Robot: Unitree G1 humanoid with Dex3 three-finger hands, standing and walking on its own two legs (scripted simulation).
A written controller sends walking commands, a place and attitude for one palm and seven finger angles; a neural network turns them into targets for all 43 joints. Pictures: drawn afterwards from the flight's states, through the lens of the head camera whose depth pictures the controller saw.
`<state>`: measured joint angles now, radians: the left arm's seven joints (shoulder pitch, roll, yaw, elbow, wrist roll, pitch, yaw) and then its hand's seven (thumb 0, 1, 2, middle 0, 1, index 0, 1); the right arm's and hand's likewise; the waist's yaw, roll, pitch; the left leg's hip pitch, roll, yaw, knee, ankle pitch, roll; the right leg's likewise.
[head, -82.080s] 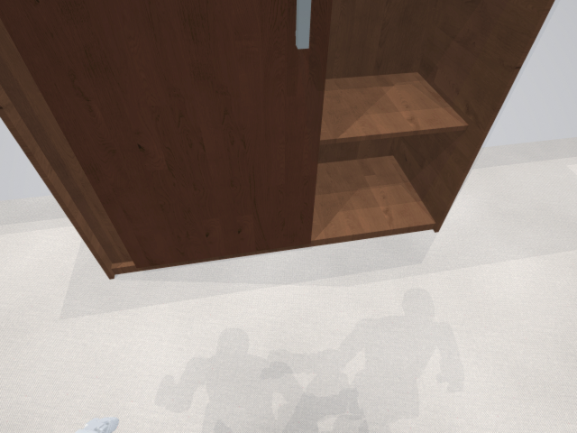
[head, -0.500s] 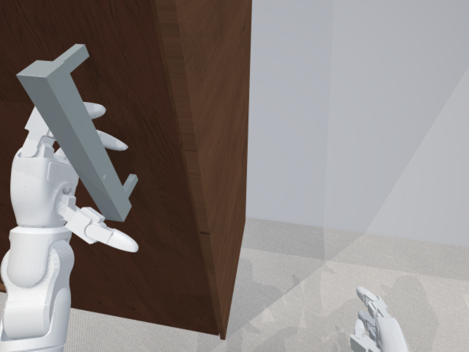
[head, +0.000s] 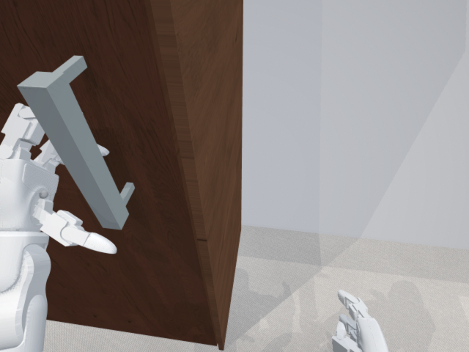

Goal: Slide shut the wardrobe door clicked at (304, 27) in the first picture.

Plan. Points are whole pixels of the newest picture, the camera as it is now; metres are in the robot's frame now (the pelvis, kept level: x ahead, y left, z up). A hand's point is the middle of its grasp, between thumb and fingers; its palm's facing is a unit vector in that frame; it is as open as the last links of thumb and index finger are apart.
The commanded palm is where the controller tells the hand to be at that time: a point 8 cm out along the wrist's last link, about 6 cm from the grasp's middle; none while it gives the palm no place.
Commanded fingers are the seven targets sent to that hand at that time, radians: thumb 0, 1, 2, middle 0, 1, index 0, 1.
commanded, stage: slip the hand off the handle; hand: left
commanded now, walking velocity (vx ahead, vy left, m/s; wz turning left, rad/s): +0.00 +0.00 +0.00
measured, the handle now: (97, 152) +0.27 +0.20 +0.26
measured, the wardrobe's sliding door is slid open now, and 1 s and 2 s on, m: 0.00 0.00 0.00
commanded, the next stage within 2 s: none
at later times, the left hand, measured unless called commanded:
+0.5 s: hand (7, 220) +0.19 +0.28 +0.22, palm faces +0.26 -0.95 -0.19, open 14.7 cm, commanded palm +0.10 +0.31 +0.23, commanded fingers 0.00 -0.55 0.20 -0.25 -1.15 -0.25 -1.15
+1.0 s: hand out of the picture +0.14 +0.26 +0.23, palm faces +0.21 -0.96 -0.19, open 14.7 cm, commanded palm +0.07 +0.31 +0.23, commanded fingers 0.00 -0.55 0.20 -0.25 -1.15 -0.25 -1.15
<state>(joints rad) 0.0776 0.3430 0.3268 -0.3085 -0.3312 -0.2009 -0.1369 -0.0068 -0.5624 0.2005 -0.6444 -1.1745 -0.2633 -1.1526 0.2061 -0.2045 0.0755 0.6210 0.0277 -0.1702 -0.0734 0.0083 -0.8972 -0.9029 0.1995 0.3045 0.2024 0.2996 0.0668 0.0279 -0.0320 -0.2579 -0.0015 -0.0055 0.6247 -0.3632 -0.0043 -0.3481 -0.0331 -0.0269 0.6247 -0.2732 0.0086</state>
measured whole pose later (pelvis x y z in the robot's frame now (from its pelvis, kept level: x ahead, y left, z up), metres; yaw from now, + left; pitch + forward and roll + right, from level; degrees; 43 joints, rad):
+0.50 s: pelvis +0.02 +0.01 +0.00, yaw +0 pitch -1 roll -2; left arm 0.33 0.38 0.56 -0.34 -0.47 -0.25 -0.34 -0.01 -0.56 0.20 -0.26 -1.16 -0.26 -1.15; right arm 0.25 -0.27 0.02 0.61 0.03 -0.30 -0.09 0.01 -0.90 -0.90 0.19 0.30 0.20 0.30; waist 0.10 0.05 -0.06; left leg -0.23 0.02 -0.02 0.67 -0.42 0.00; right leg -0.29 -0.01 -0.04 0.62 -0.30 0.01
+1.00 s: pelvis +0.01 +0.03 +0.00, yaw +1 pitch -3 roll -1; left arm 0.46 0.33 0.43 -0.64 -0.42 -0.19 -0.27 -0.01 -0.56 0.20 -0.26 -1.15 -0.26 -1.15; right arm 0.19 -0.19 0.12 0.59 0.00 -0.33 -0.04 0.01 -0.89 -0.90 0.20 0.30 0.20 0.30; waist 0.16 0.01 -0.02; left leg -0.20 -0.03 0.00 0.66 -0.40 0.03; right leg -0.27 -0.06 -0.02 0.61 -0.29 0.03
